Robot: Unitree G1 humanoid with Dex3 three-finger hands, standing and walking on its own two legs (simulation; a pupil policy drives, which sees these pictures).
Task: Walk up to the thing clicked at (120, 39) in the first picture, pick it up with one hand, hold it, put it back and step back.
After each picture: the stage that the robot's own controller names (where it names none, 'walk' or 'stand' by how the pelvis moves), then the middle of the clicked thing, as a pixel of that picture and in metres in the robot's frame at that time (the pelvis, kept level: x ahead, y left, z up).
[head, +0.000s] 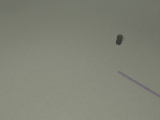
stand; (119, 39) +1.59 -0.41 -0.72
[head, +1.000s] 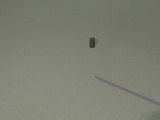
walk; (92, 42) +1.51 +0.04 -0.70
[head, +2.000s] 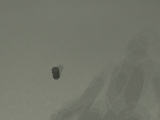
walk; (55, 73) +0.96 +0.32 -0.70
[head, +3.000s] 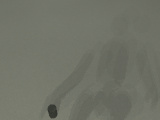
walk; (52, 111) +0.58 +0.23 -0.70
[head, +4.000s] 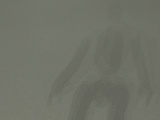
stand; out of the picture +0.35 +0.22 -0.71
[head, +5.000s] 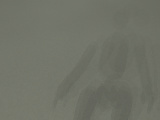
stand; out of the picture +0.35 +0.20 -0.73
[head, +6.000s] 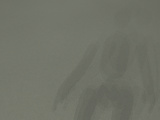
stand; out of the picture +0.35 +0.21 -0.73
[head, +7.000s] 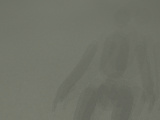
stand; out of the picture +0.34 +0.21 -0.73
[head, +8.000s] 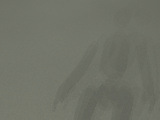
stand; out of the picture +0.34 +0.21 -0.73
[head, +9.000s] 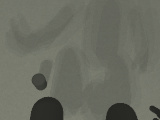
go down; (39, 82) +0.41 +0.22 -0.42
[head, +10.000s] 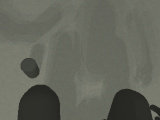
go down; (30, 68) +0.42 +0.25 -0.31
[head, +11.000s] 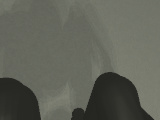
close in; out of the picture +0.40 +0.29 -0.22
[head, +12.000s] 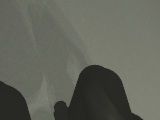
close; out of the picture +0.40 +0.30 -0.22
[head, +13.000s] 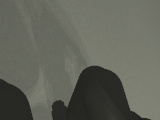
lift; out of the picture +0.39 +0.30 -0.22
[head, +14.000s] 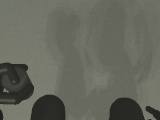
lift; (19, 84) +0.33 +0.22 -0.04
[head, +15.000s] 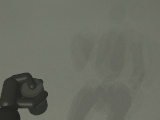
hold; (35, 97) +0.32 +0.17 +0.01
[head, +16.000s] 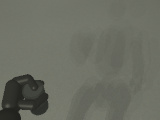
hold; (36, 98) +0.33 +0.17 -0.01
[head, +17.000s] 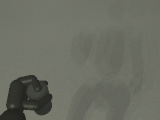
crouch; (40, 98) +0.33 +0.16 -0.01
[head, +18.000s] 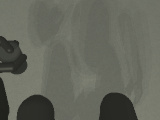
crouch; (13, 59) +0.44 +0.22 -0.09
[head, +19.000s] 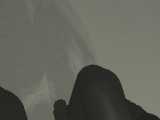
lower; out of the picture +0.41 +0.31 -0.22
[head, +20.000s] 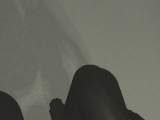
lower; out of the picture +0.42 +0.31 -0.22
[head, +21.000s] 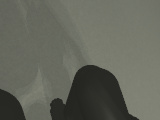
lower; out of the picture +0.42 +0.31 -0.23
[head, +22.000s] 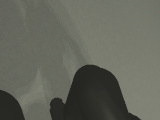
lower; out of the picture +0.42 +0.31 -0.23
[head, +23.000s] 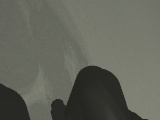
loosen; out of the picture +0.41 +0.30 -0.23
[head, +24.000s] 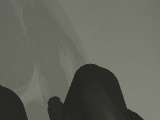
rise; out of the picture +0.41 +0.30 -0.23
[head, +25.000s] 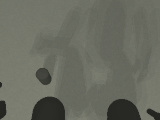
walk; (44, 76) +0.45 +0.22 -0.42
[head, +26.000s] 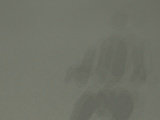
stand; out of the picture +0.38 +0.19 -0.66
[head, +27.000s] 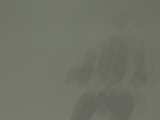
stand; out of the picture +0.39 +0.20 -0.67
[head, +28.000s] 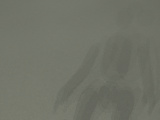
stand; out of the picture +0.40 +0.19 -0.71
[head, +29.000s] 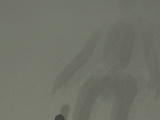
walk; out of the picture +0.44 +0.19 -0.70
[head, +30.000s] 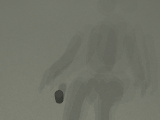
walk; (59, 97) +0.59 +0.16 -0.71
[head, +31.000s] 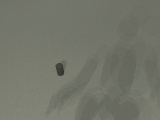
walk; (59, 69) +0.90 +0.29 -0.69
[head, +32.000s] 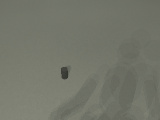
stand; (64, 73) +1.01 +0.21 -0.71
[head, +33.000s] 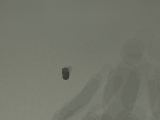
stand; (65, 73) +1.03 +0.20 -0.73
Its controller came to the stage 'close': yes
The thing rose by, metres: 0.71
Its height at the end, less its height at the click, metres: +0.00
